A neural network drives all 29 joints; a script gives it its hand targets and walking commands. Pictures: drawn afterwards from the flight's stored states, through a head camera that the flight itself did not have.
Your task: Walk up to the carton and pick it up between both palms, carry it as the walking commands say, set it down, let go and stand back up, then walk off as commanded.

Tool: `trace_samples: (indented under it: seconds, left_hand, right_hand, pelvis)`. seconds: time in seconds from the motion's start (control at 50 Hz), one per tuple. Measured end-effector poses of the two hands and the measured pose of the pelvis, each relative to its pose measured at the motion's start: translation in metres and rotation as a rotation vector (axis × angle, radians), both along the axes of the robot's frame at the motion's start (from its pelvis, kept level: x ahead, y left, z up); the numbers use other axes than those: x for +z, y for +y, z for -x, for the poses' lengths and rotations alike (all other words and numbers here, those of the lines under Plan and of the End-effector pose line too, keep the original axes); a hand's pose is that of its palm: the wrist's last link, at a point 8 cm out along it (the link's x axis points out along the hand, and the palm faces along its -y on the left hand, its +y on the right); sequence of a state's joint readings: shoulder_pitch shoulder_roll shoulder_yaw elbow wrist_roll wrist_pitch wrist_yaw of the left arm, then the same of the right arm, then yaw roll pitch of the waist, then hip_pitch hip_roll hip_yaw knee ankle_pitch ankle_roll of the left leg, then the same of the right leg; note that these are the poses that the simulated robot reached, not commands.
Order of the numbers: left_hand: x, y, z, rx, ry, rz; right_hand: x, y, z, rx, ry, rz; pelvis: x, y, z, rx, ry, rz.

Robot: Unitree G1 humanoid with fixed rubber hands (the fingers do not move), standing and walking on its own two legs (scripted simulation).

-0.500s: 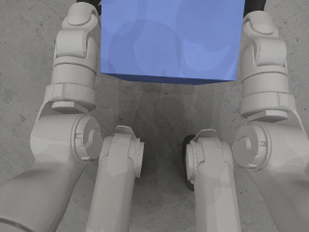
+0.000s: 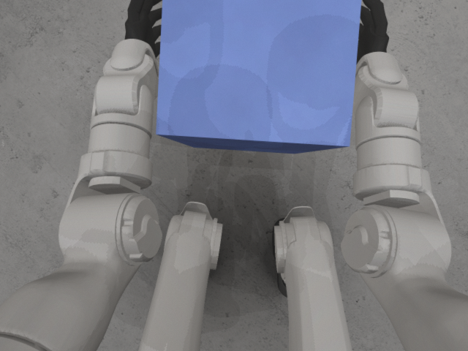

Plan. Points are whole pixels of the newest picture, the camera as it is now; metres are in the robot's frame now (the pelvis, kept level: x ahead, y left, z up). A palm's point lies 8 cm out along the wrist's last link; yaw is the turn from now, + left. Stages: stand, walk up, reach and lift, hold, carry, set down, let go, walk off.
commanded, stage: reach and lift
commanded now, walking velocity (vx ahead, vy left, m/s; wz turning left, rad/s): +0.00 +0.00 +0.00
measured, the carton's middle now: (252, 65) +0.54 +0.00 -0.16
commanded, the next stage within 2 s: none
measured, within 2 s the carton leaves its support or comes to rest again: neither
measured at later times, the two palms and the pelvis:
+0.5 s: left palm (118, 36) +0.51 +0.16 -0.02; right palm (395, 52) +0.51 -0.15 -0.03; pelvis +0.00 +0.00 +0.05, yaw +0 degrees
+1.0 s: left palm (84, 22) +0.49 +0.15 +0.05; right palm (446, 41) +0.49 -0.16 +0.05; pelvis +0.02 +0.00 +0.11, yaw +0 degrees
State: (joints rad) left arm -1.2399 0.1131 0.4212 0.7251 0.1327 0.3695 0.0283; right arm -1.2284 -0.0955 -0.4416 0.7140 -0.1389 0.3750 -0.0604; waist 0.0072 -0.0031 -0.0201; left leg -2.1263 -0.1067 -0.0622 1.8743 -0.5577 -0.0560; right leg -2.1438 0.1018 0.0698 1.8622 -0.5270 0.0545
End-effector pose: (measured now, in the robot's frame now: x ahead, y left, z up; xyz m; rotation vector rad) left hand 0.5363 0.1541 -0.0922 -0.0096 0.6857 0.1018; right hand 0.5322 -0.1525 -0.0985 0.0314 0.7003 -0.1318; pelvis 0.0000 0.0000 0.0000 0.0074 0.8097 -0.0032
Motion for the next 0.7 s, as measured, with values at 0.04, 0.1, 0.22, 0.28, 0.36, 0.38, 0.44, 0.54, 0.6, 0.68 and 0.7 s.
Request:
trace_samples:
  seconds: [0.04,0.1,0.22,0.28,0.36,0.38,0.44,0.54,0.6,0.68,0.7]
  left_hand:
    - [0.007,0.000,0.002,0.001,0.001,0.001]
    - [0.016,0.001,0.005,0.001,0.002,0.003]
    - [0.034,0.001,0.009,0.000,0.001,0.006]
    - [0.042,0.001,0.012,-0.001,0.001,0.007]
    - [0.053,0.001,0.015,-0.002,0.000,0.008]
    - [0.056,0.001,0.016,-0.002,0.000,0.009]
    - [0.064,0.001,0.019,-0.001,0.001,0.010]
    - [0.079,0.001,0.024,0.000,0.004,0.011]
    - [0.088,0.001,0.027,0.000,0.006,0.012]
    - [0.100,0.000,0.031,0.001,0.007,0.013]
    - [0.103,0.000,0.032,0.001,0.008,0.013]
  right_hand:
    - [0.007,0.000,0.002,0.000,0.001,-0.001]
    - [0.016,0.000,0.005,-0.001,0.002,-0.003]
    - [0.033,0.000,0.010,-0.004,0.001,-0.005]
    - [0.042,0.000,0.013,-0.005,0.000,-0.005]
    - [0.053,0.000,0.017,-0.007,0.000,-0.006]
    - [0.056,0.000,0.018,-0.008,0.000,-0.007]
    - [0.064,0.000,0.021,-0.009,0.001,-0.007]
    - [0.080,0.000,0.026,-0.010,0.004,-0.009]
    - [0.089,-0.001,0.029,-0.010,0.005,-0.009]
    - [0.101,-0.001,0.032,-0.009,0.007,-0.009]
    - [0.104,-0.001,0.033,-0.009,0.007,-0.009]
  pelvis:
    - [0.005,0.000,0.000,0.001,-0.001,0.000]
    - [0.012,0.000,0.001,0.001,-0.002,0.001]
    - [0.024,0.000,0.002,0.002,-0.005,0.003]
    - [0.029,0.001,0.002,0.002,-0.008,0.004]
    - [0.037,0.001,0.001,0.001,-0.013,0.004]
    - [0.039,0.001,0.001,0.001,-0.015,0.005]
    - [0.045,0.002,0.001,0.001,-0.020,0.005]
    - [0.056,0.002,-0.001,0.002,-0.030,0.005]
    - [0.063,0.002,-0.002,0.002,-0.036,0.005]
    - [0.073,0.002,-0.004,0.002,-0.045,0.005]
    - [0.075,0.002,-0.004,0.002,-0.047,0.005]
